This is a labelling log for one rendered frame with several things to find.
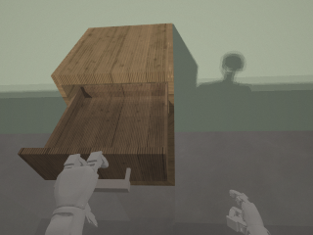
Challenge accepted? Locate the drawer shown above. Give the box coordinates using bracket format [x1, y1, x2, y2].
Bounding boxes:
[18, 83, 168, 182]

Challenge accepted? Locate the robot left hand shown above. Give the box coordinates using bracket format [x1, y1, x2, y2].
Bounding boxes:
[54, 151, 109, 228]

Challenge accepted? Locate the robot right hand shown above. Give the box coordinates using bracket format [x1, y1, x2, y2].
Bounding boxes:
[226, 189, 264, 235]

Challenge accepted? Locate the cabinet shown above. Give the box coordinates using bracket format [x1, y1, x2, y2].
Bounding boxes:
[51, 23, 175, 186]

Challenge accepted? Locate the right robot forearm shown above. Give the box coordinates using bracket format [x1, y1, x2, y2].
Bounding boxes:
[246, 224, 271, 235]

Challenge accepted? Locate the left robot forearm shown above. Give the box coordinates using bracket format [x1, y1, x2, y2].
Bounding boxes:
[45, 206, 86, 235]

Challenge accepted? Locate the handle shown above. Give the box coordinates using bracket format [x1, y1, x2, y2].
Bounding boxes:
[53, 167, 131, 193]

